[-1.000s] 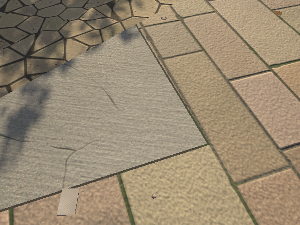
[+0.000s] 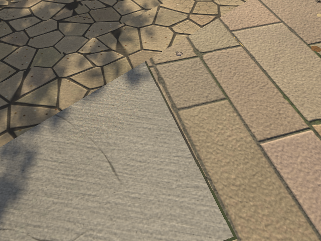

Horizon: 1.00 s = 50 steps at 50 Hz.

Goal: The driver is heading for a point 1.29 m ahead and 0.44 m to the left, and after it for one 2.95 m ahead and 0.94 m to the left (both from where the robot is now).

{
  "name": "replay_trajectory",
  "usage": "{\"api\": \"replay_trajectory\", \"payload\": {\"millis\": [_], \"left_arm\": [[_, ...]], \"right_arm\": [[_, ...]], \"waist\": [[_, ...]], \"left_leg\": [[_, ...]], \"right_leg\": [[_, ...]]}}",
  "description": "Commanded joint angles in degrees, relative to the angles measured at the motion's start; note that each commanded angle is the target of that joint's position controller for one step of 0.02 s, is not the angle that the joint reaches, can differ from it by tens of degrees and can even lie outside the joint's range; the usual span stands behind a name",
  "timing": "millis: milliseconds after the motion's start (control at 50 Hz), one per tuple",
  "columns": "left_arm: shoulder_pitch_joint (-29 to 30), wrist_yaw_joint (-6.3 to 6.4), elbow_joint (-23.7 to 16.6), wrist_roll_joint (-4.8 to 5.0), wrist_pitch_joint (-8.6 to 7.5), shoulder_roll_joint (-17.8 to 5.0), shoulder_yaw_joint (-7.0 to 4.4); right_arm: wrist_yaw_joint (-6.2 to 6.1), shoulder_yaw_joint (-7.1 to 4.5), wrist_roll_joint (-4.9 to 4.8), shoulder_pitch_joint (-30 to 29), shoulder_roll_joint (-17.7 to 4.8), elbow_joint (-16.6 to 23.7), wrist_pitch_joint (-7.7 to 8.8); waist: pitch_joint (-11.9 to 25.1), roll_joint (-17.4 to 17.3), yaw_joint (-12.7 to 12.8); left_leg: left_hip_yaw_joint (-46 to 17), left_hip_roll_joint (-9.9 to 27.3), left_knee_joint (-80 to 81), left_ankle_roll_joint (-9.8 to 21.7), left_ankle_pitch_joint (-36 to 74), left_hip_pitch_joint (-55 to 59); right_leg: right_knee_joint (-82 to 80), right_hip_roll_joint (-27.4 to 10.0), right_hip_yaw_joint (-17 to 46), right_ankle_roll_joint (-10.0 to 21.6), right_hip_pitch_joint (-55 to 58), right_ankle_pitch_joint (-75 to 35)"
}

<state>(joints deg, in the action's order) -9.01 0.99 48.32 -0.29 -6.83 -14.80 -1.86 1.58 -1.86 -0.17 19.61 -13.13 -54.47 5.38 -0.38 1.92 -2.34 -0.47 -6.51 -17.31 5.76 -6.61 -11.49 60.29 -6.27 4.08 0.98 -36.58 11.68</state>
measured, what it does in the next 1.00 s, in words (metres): walks ahead, turning left: right foot, then left foot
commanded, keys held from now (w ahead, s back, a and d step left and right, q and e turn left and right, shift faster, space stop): w+q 0.90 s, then w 0.10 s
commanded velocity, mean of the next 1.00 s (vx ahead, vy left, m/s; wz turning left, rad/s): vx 0.50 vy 0.00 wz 0.53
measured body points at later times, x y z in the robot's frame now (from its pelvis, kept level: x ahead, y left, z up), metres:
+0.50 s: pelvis +0.25 -0.05 +0.00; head +0.27 -0.05 +0.45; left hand +0.21 +0.23 -0.12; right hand +0.47 -0.27 -0.11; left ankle +0.28 +0.13 -0.66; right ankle +0.26 -0.16 -0.74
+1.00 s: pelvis +0.47 +0.12 +0.00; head +0.48 +0.15 +0.45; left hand +0.45 +0.44 -0.10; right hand +0.69 -0.06 -0.10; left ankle +0.44 +0.18 -0.74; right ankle +0.62 -0.01 -0.66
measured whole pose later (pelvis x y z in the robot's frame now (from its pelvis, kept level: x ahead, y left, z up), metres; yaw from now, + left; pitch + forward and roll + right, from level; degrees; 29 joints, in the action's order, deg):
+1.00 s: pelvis +0.47 +0.12 +0.00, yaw +35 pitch +2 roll +0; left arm -7.9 0.3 42.5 -0.6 -6.0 -17.4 -3.3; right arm 1.4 -3.7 -0.4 17.9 -14.9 -40.5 3.4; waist -1.7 2.3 -1.4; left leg -2.1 -6.3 -21.0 6.2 -9.4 -13.2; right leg 60.6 -7.2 3.3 -1.6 -37.7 12.6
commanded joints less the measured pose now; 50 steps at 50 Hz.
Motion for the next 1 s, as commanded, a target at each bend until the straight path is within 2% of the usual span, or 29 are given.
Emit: {"api": "replay_trajectory", "payload": {"millis": [20, 80, 140, 180, 220, 240, 260, 280, 300, 320, 340, 360, 400, 460, 580, 640, 680, 720, 740, 760, 780, 800, 820, 840, 860, 880, 900, 940, 1000], "left_arm": [[-0.3, 0.65, -3.3, -0.42, 0.4, -2.4, -0.46], [6.5, 0.13, -5.0, 0.38, 0.04, -2.3, -0.21], [10.1, -0.49, -6.8, 1.13, -0.43, -4.0, -0.58], [9.7, -0.9, -7.3, 1.31, -1.1, -5.8, -1.21], [2.6, -0.83, -5.6, 1.16, -1.75, -7.6, -2.34], [-6.2, -0.5, -4.3, 0.39, -2.13, -10.4, -3.33], [-13.0, -0.09, -3.6, -0.46, -1.46, -15.6, -4.74], [-14.7, -0.52, -2.8, -0.28, -0.96, -14.0, -4.6], [-11.3, -0.66, -4.2, -0.02, -1.05, -8.5, -3.24], [-8.2, -0.82, -4.7, 0.24, -0.82, -6.5, -2.6], [-4.9, -1.03, -4.9, 0.17, -0.58, -5.5, -2.22], [-3.2, -1.15, -4.7, 0.01, -0.44, -4.5, -1.93], [-3.4, -1.31, -3.7, -0.16, -0.7, -4.8, -2.22], [-5.4, -1.1, -2.1, -0.16, -0.91, -6.5, -3.04], [-7.4, -0.28, -0.9, 0.19, 0.16, -9.2, -3.74], [-9.6, -0.2, 0.1, 0.95, 0.97, -10.5, -4.1], [-10.0, -0.2, 0.5, 1.43, 1.71, -11.4, -4.41], [-9.2, 0.05, 0.1, 1.7, 2.38, -13.2, -4.9], [-8.7, 0.25, -0.1, 1.8, 2.85, -14.0, -5.12], [-8.3, 0.5, -0.5, 1.85, 3.16, -13.5, -4.84], [-9.3, 0.48, -2.1, 0.21, 2.74, -10.6, -3.69], [-14.1, -0.59, -5.7, -0.91, 0.64, -2.8, -1.14], [-6.2, -1.25, -6.6, 1.48, -1.53, -8.4, -2.16], [-2.3, -1.38, -8.1, 2.95, -2.23, -9.9, -2.6], [-2.4, -0.85, -7.7, 1.87, -2.36, -9.1, -2.37], [-3.1, -0.4, -7.0, 0.47, -1.97, -9.3, -2.78], [-4.6, -0.52, -7.0, 0.15, -1.13, -9.5, -3.11], [-5.8, -0.73, -6.9, -0.23, 0.32, -7.9, -3.0], [-1.3, -0.55, -8.3, -0.79, 1.1, -5.9, -2.38]], "right_arm": [[-1.38, -2.02, -0.33, -3.5, -9.2, 5.2, 1.09], [-1.98, -2.55, -1.1, 0.2, -10.5, 4.8, 0.5], [-2.22, -2.65, -1.7, 2.7, -10.1, 4.5, -0.12], [-2.51, -2.87, -1.52, 2.5, -10.3, 4.9, -0.62], [-2.64, -2.49, -1.07, 1.3, -8.7, 6.0, -1.14], [-2.43, -1.39, -0.61, -0.1, -5.5, 7.5, -0.97], [-2.23, -0.25, -1.14, 3.7, -1.3, 9.4, -0.07], [-2.13, -0.53, -2.36, 6.4, -4.3, 10.4, 0.43], [-2.21, -1.71, -2.69, 4.0, -9.1, 9.8, 0.1], [-2.23, -2.05, -2.24, 0.9, -9.4, 10.1, -0.43], [-2.24, -2.18, -1.62, -0.4, -8.4, 10.5, -0.79], [-2.04, -2.46, -1.39, -1.2, -7.6, 10.9, -1.3], [-1.51, -2.25, -1.48, -1.4, -5.5, 11.8, -2.22], [-1.33, -2.22, -1.27, -4.3, -4.7, 14.1, -2.77], [0.51, -1.65, -1.07, -14.8, -3.6, 18.6, -2.48], [1.53, -1.53, -1.31, -19.4, -3.6, 21.2, -2.61], [2.1, -1.79, -1.36, -20.7, -4.3, 22.6, -2.72], [2.23, -2.75, -1.12, -18.1, -6.1, 22.9, -3.01], [2.09, -3.85, -1.11, -12.8, -7.9, 21.8, -3.16], [1.5, -5.77, -1.23, -2.8, -11.1, 19.0, -3.3], [0.04, -7.74, -1.32, 6.0, -16.5, 17.0, -3.83], [0.01, -7.79, -1.2, 3.2, -22.0, 18.2, -3.03], [0.3, -6.39, -0.91, 5.5, -16.5, 18.8, -2.32], [0.5, -5.45, -0.58, 3.3, -13.6, 18.1, -1.64], [0.51, -4.84, -0.94, -0.9, -11.9, 18.7, -1.42], [0.46, -4.28, -0.79, -4.9, -10.2, 19.6, -1.48], [0.29, -3.88, -0.17, -6.9, -9.3, 20.5, -1.43], [-0.08, -3.74, -0.16, -7.3, -9.0, 20.0, -0.93], [-1.09, -3.75, -0.24, -4.0, -9.7, 17.7, -0.52]], "waist": [[-2.7, -4.5, 2.6], [-1.6, -5.7, -0.1], [-1.0, -6.0, -1.2], [-0.4, -6.7, -0.2], [2.2, -7.5, 3.7], [8.5, -4.3, 7.7], [15.4, 10.4, 7.6], [17.2, 17.9, 6.6], [10.6, 9.5, 6.8], [6.2, 4.4, 6.1], [3.4, 2.4, 4.6], [1.4, 3.4, 3.4], [0.5, 4.3, 2.7], [-0.1, 2.3, 2.9], [-2.4, 1.7, 5.9], [-4.3, 1.7, 7.0], [-4.7, 2.1, 6.5], [-1.7, 4.0, 3.9], [1.6, 4.3, 0.6], [6.8, 2.6, -4.6], [12.1, -5.8, -7.4], [18.9, -18.4, 0.4], [21.1, -10.6, -5.0], [12.6, -8.5, -4.1], [8.6, -3.4, -1.2], [5.8, -2.5, 1.4], [5.1, -3.9, 3.3], [4.6, -4.1, 4.5], [2.3, -4.3, 3.1]], "left_leg": [[-12.8, 13.5, 10.4, 9.7, 0.4, -10.3], [-12.8, 13.0, 7.9, 7.8, -0.7, -8.1], [-17.2, 14.9, 4.2, 7.0, -5.2, -3.2], [-20.4, 15.8, 0.5, 6.1, -7.2, -0.5], [-21.2, 12.9, -6.9, 4.1, -6.0, -1.3], [-17.4, 9.3, -20.2, 2.0, -6.9, -6.9], [-7.9, 1.4, -38.4, -1.8, -19.3, -24.9], [-7.7, 3.8, -50.9, -2.0, -26.6, -35.3], [-9.9, 6.8, -56.3, -2.2, -21.6, -37.6], [-8.5, 8.7, -56.8, -2.6, -16.6, -36.4], [-7.9, 10.3, -54.5, -3.1, -12.7, -34.3], [-7.6, 11.8, -52.3, -3.4, -10.4, -32.5], [-5.6, 12.7, -51.3, -4.1, -7.3, -29.9], [-5.9, 13.1, -46.9, -5.0, -2.9, -32.6], [-1.7, 12.6, -28.7, -4.4, 8.8, -31.0], [0.5, 12.2, -23.8, -3.1, 6.4, -30.8], [2.4, 11.2, -21.6, -1.5, 1.7, -29.3], [5.9, 7.5, -20.4, 0.8, -4.1, -21.6], [7.6, 4.8, -19.1, 2.3, -5.3, -13.9], [7.9, 2.0, -15.3, 4.5, -1.8, 0.5], [-6.7, 10.9, -14.0, 8.1, -0.9, 18.9], [-40.5, 24.5, -6.0, 18.7, -11.8, 34.7], [-45.6, 25.8, 0.7, 17.7, -14.7, 34.3], [-36.7, 24.1, 0.7, 14.8, -8.7, 28.1], [-29.6, 21.4, 0.4, 12.7, -2.9, 18.9], [-24.0, 18.9, 0.9, 11.2, 2.9, 10.8], [-21.5, 17.3, 2.3, 10.8, 5.9, 5.8], [-17.8, 16.2, 4.1, 11.3, 12.2, 1.3], [-12.8, 14.6, 5.4, 10.5, 18.0, -0.3]], "right_leg": [[-13.0, 0.6, -1.1, -2.0, 4.6, -9.6], [-24.3, 3.6, -1.5, -3.2, 8.3, -15.5], [-30.0, 4.4, 0.1, -3.3, 10.1, -14.3], [-33.1, 4.7, 0.6, -2.5, 13.1, -10.0], [-36.5, 4.6, -0.4, -0.3, 22.8, -4.9], [-36.3, -2.2, 5.3, 2.9, 35.6, -2.9], [-39.3, -14.8, 24.4, 9.9, 54.7, 3.8], [-43.5, -20.5, 40.9, 13.7, 56.7, 14.3], [-44.1, -18.2, 34.5, 11.8, 50.6, 15.3], [-44.5, -15.3, 24.7, 9.7, 43.7, 9.2], [-46.3, -12.2, 18.5, 8.6, 38.1, 3.6], [-47.9, -10.2, 13.4, 7.8, 34.2, -1.0], [-50.2, -8.1, 6.3, 8.0, 30.6, -8.0], [-51.2, -8.6, 0.6, 9.4, 31.6, -16.5], [-51.6, -8.7, -8.4, 8.1, 34.3, -16.7], [-50.6, -10.3, -10.5, 7.3, 37.9, -16.1], [-48.1, -11.3, -12.1, 6.3, 40.5, -20.8], [-40.8, -11.1, -14.5, 5.2, 41.2, -39.2], [-32.6, -10.2, -15.9, 4.5, 40.4, -47.9], [-19.9, -7.9, -17.4, 2.8, 35.2, -48.5], [-0.8, -5.0, -17.3, 0.0, 18.7, -25.4], [17.1, 6.6, -8.4, -2.4, -4.8, 22.8], [21.6, 5.5, 1.4, -1.2, -10.8, 21.0], [19.6, 3.3, 0.6, 0.1, -14.1, 15.0], [14.7, 0.8, 0.6, 0.4, -10.7, 9.9], [10.2, -0.9, 0.5, -0.2, -6.0, 7.1], [8.1, -2.0, 0.9, -0.6, -2.1, 5.3], [4.7, -1.9, -0.4, -2.1, 0.5, 2.9], [-3.8, -1.2, -1.6, -3.8, -1.6, -5.2]]}}
Velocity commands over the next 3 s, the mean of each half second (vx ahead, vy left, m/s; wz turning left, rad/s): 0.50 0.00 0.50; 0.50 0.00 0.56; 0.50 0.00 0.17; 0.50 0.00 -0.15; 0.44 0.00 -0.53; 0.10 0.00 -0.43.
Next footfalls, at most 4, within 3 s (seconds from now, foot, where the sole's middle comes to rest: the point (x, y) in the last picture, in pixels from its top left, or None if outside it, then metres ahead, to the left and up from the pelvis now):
0.24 right None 0.30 -0.15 -0.78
0.78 left None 0.47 0.20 -0.78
1.32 right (113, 171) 0.84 0.22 -0.78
1.84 left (39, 161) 0.91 0.58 -0.78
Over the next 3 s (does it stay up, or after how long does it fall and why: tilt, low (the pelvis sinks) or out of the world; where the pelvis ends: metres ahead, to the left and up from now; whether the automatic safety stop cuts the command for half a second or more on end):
stays up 1.26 0.58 -0.05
